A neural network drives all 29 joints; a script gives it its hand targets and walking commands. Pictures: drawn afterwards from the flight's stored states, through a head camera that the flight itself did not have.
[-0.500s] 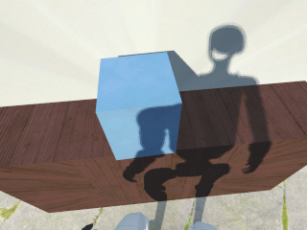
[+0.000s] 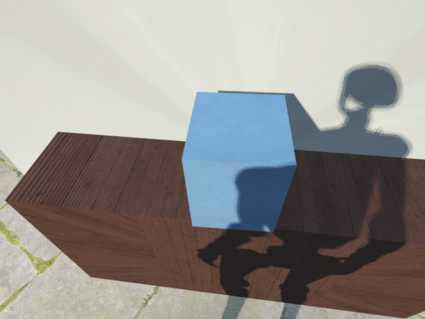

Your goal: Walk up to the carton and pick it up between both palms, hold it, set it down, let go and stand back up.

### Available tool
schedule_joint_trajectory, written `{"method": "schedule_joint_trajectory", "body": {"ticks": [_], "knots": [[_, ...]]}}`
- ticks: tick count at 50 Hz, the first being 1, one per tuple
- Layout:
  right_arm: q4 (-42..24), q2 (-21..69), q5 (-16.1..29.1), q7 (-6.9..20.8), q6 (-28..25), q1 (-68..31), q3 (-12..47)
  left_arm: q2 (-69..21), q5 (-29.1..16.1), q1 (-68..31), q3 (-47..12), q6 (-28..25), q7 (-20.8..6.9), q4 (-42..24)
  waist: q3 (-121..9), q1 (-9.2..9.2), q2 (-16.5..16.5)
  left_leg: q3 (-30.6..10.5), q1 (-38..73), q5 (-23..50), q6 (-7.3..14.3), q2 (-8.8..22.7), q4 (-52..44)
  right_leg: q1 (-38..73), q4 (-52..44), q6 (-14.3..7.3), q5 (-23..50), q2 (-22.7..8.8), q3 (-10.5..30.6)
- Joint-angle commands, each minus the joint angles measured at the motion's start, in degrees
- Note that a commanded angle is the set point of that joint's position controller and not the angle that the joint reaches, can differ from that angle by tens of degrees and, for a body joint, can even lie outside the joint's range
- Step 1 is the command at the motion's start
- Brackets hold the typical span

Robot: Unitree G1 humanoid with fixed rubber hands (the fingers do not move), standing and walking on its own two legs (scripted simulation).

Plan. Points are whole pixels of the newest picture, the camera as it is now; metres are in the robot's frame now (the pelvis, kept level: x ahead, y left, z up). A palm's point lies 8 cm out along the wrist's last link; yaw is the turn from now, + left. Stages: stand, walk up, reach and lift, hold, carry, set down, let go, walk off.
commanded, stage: walk up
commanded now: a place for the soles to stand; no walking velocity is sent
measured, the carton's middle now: (236, 163) +0.45 -0.03 +0.01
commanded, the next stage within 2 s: none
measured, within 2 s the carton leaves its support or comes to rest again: neither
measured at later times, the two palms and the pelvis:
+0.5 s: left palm out of the picture +0.05 +0.24 -0.12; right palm out of the picture +0.05 -0.24 -0.12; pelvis +0.01 +0.00 +0.01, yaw +3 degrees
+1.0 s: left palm out of the picture +0.04 +0.25 -0.13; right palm out of the picture +0.09 -0.22 -0.12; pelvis +0.06 +0.01 +0.01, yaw +6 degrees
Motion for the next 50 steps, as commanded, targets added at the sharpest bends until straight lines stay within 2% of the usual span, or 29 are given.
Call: {"method": "schedule_joint_trajectory", "body": {"ticks": [1,5,15,28,29,30,31,32,33,34,36,38,39,41,43,45,48,50], "knots": [[-0.83,-8.85,0.41,0.5,-1.88,1.77,-1.59,8.48,-0.09,-2.2,1.99,-1.55,0.21,-4.2,2.86,-1.36,-3.88,-7.52,0.72,6.38,2.33,5.34,-11.28,-3.5,-16.84,-5.22,-3.42,-6.37,9.36],[0.99,-8.71,0.34,0.41,-2.58,1.21,-0.96,8.25,0.24,-0.86,2.18,-2.03,0.06,-2.76,-1.04,-0.69,-2.57,-7.68,0.94,8.68,2.15,5.67,-13.14,2.72,-15.77,-5.29,1.22,-5.69,7.67],[5.0,-10.11,0.73,-0.27,-2.42,1.01,-0.54,7.87,0.47,-0.76,1.97,-1.69,0.44,-0.38,-1.16,0.24,1.02,-9.17,-0.9,11.23,1.87,5.84,-15.46,7.14,-15.36,-5.17,2.83,-4.99,4.31],[8.1,-11.35,0.77,-0.96,-2.42,3.19,-0.19,8.56,0.6,-1.29,1.63,-1.3,0.65,2.33,-1.11,-0.09,0.8,-10.43,-0.89,16.51,1.62,5.32,-14.75,9.48,-15.84,-5.26,5.5,-5.42,1.91],[7.99,-11.8,-0.29,-0.47,-2.12,4.65,-0.38,8.56,1.47,2.65,1.99,-1.46,0.91,3.0,-2.5,0.58,1.34,-9.15,-3.2,6.81,1.3,3.46,-13.06,12.44,-18.12,-6.42,-3.65,-6.66,4.04],[7.71,-11.03,-0.56,-0.24,-1.86,3.64,-0.3,9.89,1.58,3.04,2.38,-1.39,1.3,3.81,0.42,0.88,-1.01,-7.14,-7.54,1.74,0.53,2.18,-11.05,13.21,-20.96,-7.63,-8.63,-9.59,7.37],[7.2,-10.32,-0.95,-0.05,-1.74,3.21,-0.09,11.37,1.63,3.58,2.76,-1.29,1.72,4.65,1.54,0.88,-2.69,-5.44,-9.42,-0.23,-0.3,1.99,-9.02,13.18,-23.39,-9.31,-11.98,-13.4,10.46],[6.77,-9.63,-1.12,0.05,-1.73,3.24,0.14,12.06,1.53,2.81,2.86,-1.21,2.03,5.06,3.14,0.27,-3.59,-4.83,-9.89,-0.39,-0.69,3.08,-8.88,11.76,-24.53,-10.58,-12.8,-16.07,11.86],[6.61,-9.39,-1.04,0.11,-1.91,3.78,0.27,12.19,1.55,1.61,2.78,-1.2,2.1,5.05,4.39,-0.4,-4.1,-5.15,-9.39,0.74,-0.77,4.19,-9.95,10.32,-24.51,-10.86,-11.61,-16.57,11.27],[6.75,-9.6,-0.74,0.15,-2.22,4.4,0.27,11.63,1.73,0.76,2.56,-1.24,1.95,5.03,4.96,-0.77,-4.32,-5.81,-8.52,2.58,-0.71,4.67,-11.44,9.56,-23.57,-10.24,-9.5,-15.31,9.41],[7.05,-11.12,-0.38,0.12,-2.87,4.96,-0.16,9.85,2.07,0.51,1.96,-1.43,1.18,4.9,5.07,-0.68,-3.15,-7.76,-5.33,8.05,-0.34,4.93,-13.99,8.14,-19.56,-7.99,-3.54,-11.0,4.15],[8.05,-12.27,0.32,-0.16,-3.28,7.17,-0.47,7.79,1.7,-0.4,1.38,-1.53,0.54,4.56,3.24,-1.13,0.46,-11.24,-1.04,19.0,0.13,6.17,-15.86,7.61,-13.6,-5.39,3.8,-5.26,-1.14],[8.53,-12.43,0.65,-0.47,-3.35,8.47,-0.5,6.85,1.47,-0.56,1.11,-1.53,0.36,4.27,1.71,-1.46,2.17,-13.6,1.8,23.34,0.79,6.96,-16.84,6.62,-11.37,-4.41,4.42,-3.35,-1.95],[8.9,-13.13,0.64,-1.16,-3.02,9.11,-0.84,5.58,1.01,0.66,0.65,-1.44,0.36,4.32,-0.66,-1.58,5.65,-16.79,7.23,26.62,2.54,8.31,-18.82,4.34,-9.31,-3.33,1.66,-1.29,-1.65],[8.77,-13.25,0.41,-1.5,-2.49,7.76,-0.97,5.96,0.99,1.63,0.67,-1.53,0.73,4.47,-1.28,-1.05,6.29,-16.6,9.12,29.26,3.9,7.98,-18.48,4.2,-10.4,-3.35,1.8,-0.96,-1.05],[8.15,-12.72,0.03,-1.52,-2.26,5.42,-0.89,6.93,1.08,3.7,0.89,-1.9,1.21,4.89,-2.45,0.12,4.43,-13.04,8.71,32.73,3.86,6.6,-15.64,7.17,-12.09,-3.92,8.52,-2.11,-0.36],[8.21,-11.58,-0.57,-1.48,-2.58,5.56,-0.6,8.49,1.38,5.34,1.9,-1.92,1.61,5.32,-4.29,0.83,0.72,-9.1,4.56,36.98,0.72,4.92,-10.8,14.83,-11.55,-4.87,20.4,-4.66,1.18],[7.74,-11.64,-0.72,-1.57,-2.68,4.67,-0.68,8.85,1.52,7.12,2.48,-1.58,1.74,5.99,-4.33,1.65,-1.25,-7.72,-0.49,34.2,-1.3,4.53,-7.91,19.54,-11.42,-6.18,23.62,-7.04,2.83]]}}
